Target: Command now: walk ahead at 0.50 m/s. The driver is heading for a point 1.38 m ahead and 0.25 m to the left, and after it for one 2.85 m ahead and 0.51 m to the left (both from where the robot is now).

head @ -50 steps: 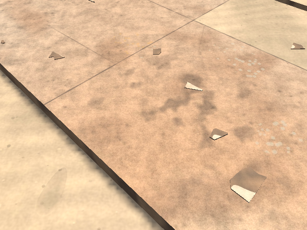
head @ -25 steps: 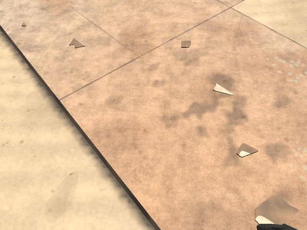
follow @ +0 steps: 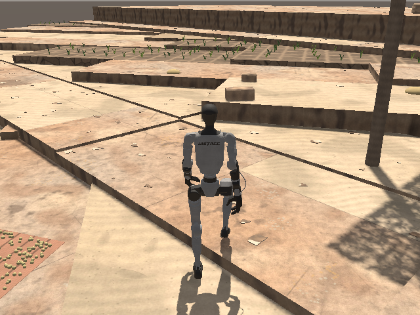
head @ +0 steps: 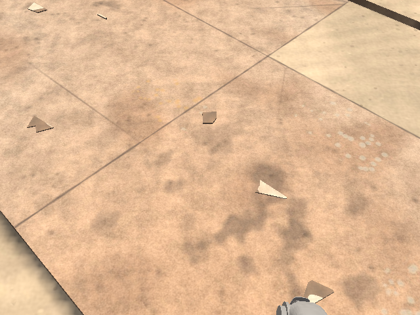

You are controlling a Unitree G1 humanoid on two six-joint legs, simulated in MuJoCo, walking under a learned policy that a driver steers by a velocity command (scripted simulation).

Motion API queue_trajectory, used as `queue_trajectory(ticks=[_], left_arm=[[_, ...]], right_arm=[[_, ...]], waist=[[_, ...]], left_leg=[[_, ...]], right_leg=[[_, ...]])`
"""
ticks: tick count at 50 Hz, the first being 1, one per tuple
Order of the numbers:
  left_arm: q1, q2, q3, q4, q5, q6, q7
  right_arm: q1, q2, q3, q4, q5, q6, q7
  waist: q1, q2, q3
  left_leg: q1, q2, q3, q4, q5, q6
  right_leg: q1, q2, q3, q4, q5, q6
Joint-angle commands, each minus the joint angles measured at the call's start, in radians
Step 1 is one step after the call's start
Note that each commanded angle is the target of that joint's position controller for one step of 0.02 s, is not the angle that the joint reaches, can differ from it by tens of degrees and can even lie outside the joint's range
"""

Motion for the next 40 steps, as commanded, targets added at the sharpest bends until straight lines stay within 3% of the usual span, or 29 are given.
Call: queue_trajectory(ticks=[1,3,4,5,6,7,8,9,10,11,12,13,14,16,18,21,22,24,28,31,32,33,34,35,36,37,38,39,40], left_arm=[[-0.117,0.062,0.014,-0.111,-0.004,0.030,-0.008],[-0.008,0.075,0.029,-0.068,-0.017,0.022,-0.003],[0.102,0.105,0.046,-0.036,-0.024,0.010,0.001],[0.250,0.142,0.063,0.003,-0.021,-0.007,0.005],[0.375,0.239,0.096,0.033,0.001,-0.022,0.010],[0.444,0.359,0.138,0.069,0.000,-0.016,0.009],[0.569,0.252,0.072,0.123,0.081,-0.032,-0.037],[0.458,0.217,0.086,0.165,0.059,-0.049,-0.056],[0.349,0.167,0.076,0.190,0.036,-0.062,-0.062],[0.264,0.111,0.066,0.206,0.026,-0.071,-0.057],[0.188,0.030,0.040,0.215,0.030,-0.075,-0.045],[0.136,-0.021,0.020,0.207,0.035,-0.081,-0.033],[0.115,-0.022,0.018,0.208,0.034,-0.091,-0.022],[0.124,0.037,0.026,0.217,0.048,-0.113,-0.009],[0.187,0.101,0.034,0.216,0.064,-0.124,-0.001],[0.392,0.153,0.035,0.277,0.073,-0.123,0.007],[0.446,0.179,0.047,0.301,0.072,-0.120,0.002],[0.459,0.208,0.062,0.310,0.068,-0.116,-0.018],[0.451,0.176,0.066,0.306,0.059,-0.117,-0.034],[0.459,0.219,0.083,0.298,0.042,-0.110,-0.021],[0.323,0.282,0.113,0.238,-0.075,-0.061,0.044],[0.356,0.302,0.116,0.230,-0.084,-0.042,0.076],[0.366,0.321,0.125,0.227,-0.074,-0.031,0.091],[0.331,0.333,0.133,0.209,-0.066,-0.029,0.087],[0.277,0.332,0.140,0.179,-0.062,-0.044,0.073],[0.270,0.175,0.107,0.118,-0.007,-0.088,0.045],[0.317,0.188,0.099,0.070,-0.055,-0.143,0.016],[0.172,0.228,0.110,0.025,-0.089,-0.168,0.008],[0.130,0.227,0.109,-0.005,-0.088,-0.167,0.009]], right_arm=[[0.064,-0.199,-0.050,-0.034,0.008,-0.026,-0.017],[0.068,-0.192,-0.052,-0.038,-0.010,-0.021,-0.007],[0.077,-0.199,-0.055,-0.039,-0.020,-0.019,-0.003],[0.027,-0.219,-0.063,-0.056,-0.011,-0.023,0.009],[0.027,-0.166,-0.057,-0.110,0.029,-0.037,0.023],[-0.010,-0.129,-0.069,-0.167,0.014,-0.048,0.051],[-0.005,-0.178,-0.089,-0.116,-0.061,-0.050,0.121],[-0.053,-0.173,-0.101,-0.138,-0.053,-0.054,0.115],[-0.073,-0.119,-0.078,-0.165,-0.063,-0.052,0.086],[-0.110,-0.067,-0.052,-0.202,-0.067,-0.051,0.073],[-0.109,-0.041,-0.036,-0.206,-0.058,-0.040,0.067],[-0.092,-0.043,-0.032,-0.206,-0.049,-0.025,0.066],[-0.099,-0.059,-0.033,-0.205,-0.043,-0.020,0.071],[-0.180,-0.098,-0.043,-0.237,-0.038,-0.033,0.093],[-0.268,-0.145,-0.064,-0.255,-0.038,-0.053,0.108],[-0.372,-0.115,-0.067,-0.282,-0.022,-0.061,0.111],[-0.400,-0.102,-0.065,-0.290,-0.012,-0.059,0.104],[-0.429,-0.088,-0.067,-0.294,-0.009,-0.044,0.095],[-0.507,-0.095,-0.072,-0.303,-0.024,-0.017,0.100],[-0.529,-0.127,-0.081,-0.313,-0.018,-0.011,0.099],[-0.559,-0.118,-0.079,-0.343,0.100,0.000,0.091],[-0.548,-0.110,-0.075,-0.348,0.089,0.003,0.089],[-0.485,-0.128,-0.088,-0.346,0.070,0.006,0.088],[-0.331,-0.192,-0.119,-0.316,0.055,0.009,0.082],[-0.155,-0.261,-0.154,-0.281,0.045,0.018,0.061],[-0.131,-0.363,-0.170,-0.280,0.026,0.034,0.033],[-0.117,-0.365,-0.157,-0.287,-0.008,0.021,0.028],[-0.093,-0.290,-0.146,-0.289,-0.007,0.014,0.020],[-0.167,-0.239,-0.133,-0.293,0.015,0.001,0.024]], waist=[[0.018,0.097,0.081],[0.064,0.160,0.000],[0.112,0.180,-0.069],[0.197,0.197,-0.149],[0.222,0.068,-0.269],[0.219,-0.218,-0.299],[0.253,-0.229,-0.094],[0.168,-0.166,0.090],[0.113,-0.005,0.046],[0.070,0.064,-0.002],[0.021,0.089,-0.029],[-0.013,0.056,-0.022],[-0.021,0.035,-0.028],[-0.025,0.003,-0.048],[0.017,-0.029,-0.058],[0.082,-0.050,-0.014],[0.097,-0.038,0.003],[0.090,-0.044,0.018],[0.069,-0.052,0.050],[0.041,-0.078,0.059],[0.039,-0.103,0.138],[0.031,-0.114,0.096],[-0.005,-0.150,0.047],[-0.080,-0.157,-0.032],[-0.163,-0.116,-0.103],[-0.069,0.255,-0.162],[-0.038,0.160,-0.384],[-0.083,0.081,-0.313],[-0.022,0.017,-0.160]], left_leg=[[-0.015,0.228,-0.081,-0.187,0.524,0.177],[0.094,0.247,-0.022,0.003,1.149,0.152],[0.159,0.273,-0.029,0.168,1.360,0.137],[0.113,0.268,0.000,0.385,1.373,0.109],[-0.178,0.178,0.023,0.717,1.051,0.050],[-0.481,-0.056,-0.021,1.081,0.003,0.005],[-0.805,-0.085,-0.449,1.333,0.156,0.099],[-0.884,-0.050,-0.384,1.405,0.202,0.132],[-0.856,-0.036,-0.343,1.438,0.228,0.155],[-0.859,-0.004,-0.315,1.468,0.234,0.170],[-0.841,0.040,-0.313,1.437,0.285,0.175],[-0.836,0.076,-0.311,1.409,0.298,0.164],[-0.830,0.086,-0.303,1.368,0.277,0.152],[-0.798,0.101,-0.214,1.287,0.267,0.144],[-0.741,0.111,-0.142,1.099,0.324,0.100],[-0.830,0.100,-0.138,0.869,0.336,0.026],[-0.893,0.090,-0.165,0.798,0.345,0.012],[-0.924,0.071,-0.161,0.694,0.356,0.015],[-0.876,0.072,-0.087,0.592,0.296,0.031],[-0.715,0.028,0.001,0.515,0.170,0.032],[-0.697,-0.043,0.136,0.492,0.152,0.054],[-0.595,-0.068,0.174,0.471,0.117,0.066],[-0.485,-0.081,0.176,0.425,0.088,0.092],[-0.277,-0.081,0.123,0.293,0.168,0.137],[0.026,-0.013,-0.041,0.182,0.290,0.192],[0.371,0.233,-0.416,0.299,0.648,0.319],[0.509,0.366,-0.789,0.171,0.452,0.482],[0.425,0.320,-0.679,0.104,0.376,0.421],[0.278,0.269,-0.562,0.074,0.344,0.364]], right_leg=[[0.247,0.037,-0.080,-0.303,-0.106,-0.056],[0.443,0.152,-0.154,-0.419,-0.272,-0.103],[0.545,0.205,-0.139,-0.487,-0.298,-0.123],[0.745,0.203,-0.059,-0.605,-0.205,-0.156],[1.007,-0.012,0.342,-0.735,-0.380,-0.238],[1.135,-0.223,0.932,-1.154,-0.369,-0.299],[1.054,-0.161,1.007,-1.169,-0.645,-0.232],[0.861,-0.168,0.810,-1.139,-0.617,-0.213],[0.804,-0.161,0.670,-1.104,-0.461,-0.254],[0.776,-0.159,0.548,-1.098,-0.336,-0.251],[0.742,-0.151,0.471,-1.128,-0.233,-0.212],[0.701,-0.151,0.417,-1.179,-0.163,-0.173],[0.695,-0.133,0.333,-1.207,-0.082,-0.151],[0.685,-0.053,0.123,-1.228,0.044,-0.111],[0.730,-0.001,-0.025,-1.253,0.184,-0.081],[1.021,-0.071,-0.037,-1.260,0.580,-0.076],[1.134,-0.107,-0.028,-1.256,0.699,-0.081],[1.251,-0.127,-0.053,-1.264,0.779,-0.086],[1.299,-0.139,-0.129,-1.290,0.820,-0.071],[1.285,-0.138,-0.191,-1.250,1.003,-0.039],[1.249,-0.102,-0.213,-1.171,1.200,0.013],[1.226,-0.124,-0.209,-1.068,1.347,0.019],[1.218,-0.146,-0.188,-0.947,1.438,0.013],[1.176,-0.128,-0.177,-0.765,1.342,0.007],[0.973,-0.068,-0.157,-0.487,0.941,0.027],[0.512,0.141,-0.117,-0.039,-0.264,0.066],[0.353,0.182,0.170,0.136,-0.348,0.044],[0.295,0.131,0.223,0.084,-0.246,0.020],[0.254,0.096,0.204,-0.035,-0.186,0.016]])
